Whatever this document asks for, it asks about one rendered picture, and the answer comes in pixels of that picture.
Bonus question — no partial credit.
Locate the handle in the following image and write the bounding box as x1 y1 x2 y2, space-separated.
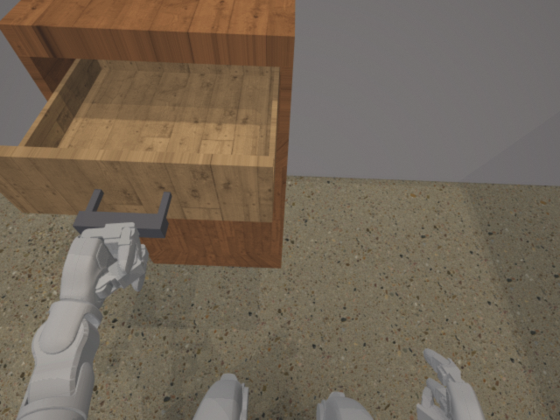
73 189 172 238

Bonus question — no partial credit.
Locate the left robot shin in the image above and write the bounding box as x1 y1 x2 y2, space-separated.
220 374 238 381

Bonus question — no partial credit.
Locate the drawer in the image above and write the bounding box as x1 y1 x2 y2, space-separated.
0 59 280 222

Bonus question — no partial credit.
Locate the left robot hand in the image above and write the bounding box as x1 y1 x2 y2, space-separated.
59 222 149 310

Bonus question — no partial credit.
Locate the cabinet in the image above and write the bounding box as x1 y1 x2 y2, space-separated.
0 0 295 269

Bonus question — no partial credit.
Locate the robot left thigh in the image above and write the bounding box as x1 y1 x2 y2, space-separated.
192 380 249 420

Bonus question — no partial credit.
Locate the left robot forearm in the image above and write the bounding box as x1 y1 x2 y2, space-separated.
16 299 103 420

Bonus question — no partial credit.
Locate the right robot hand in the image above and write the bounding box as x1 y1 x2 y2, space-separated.
416 348 486 420

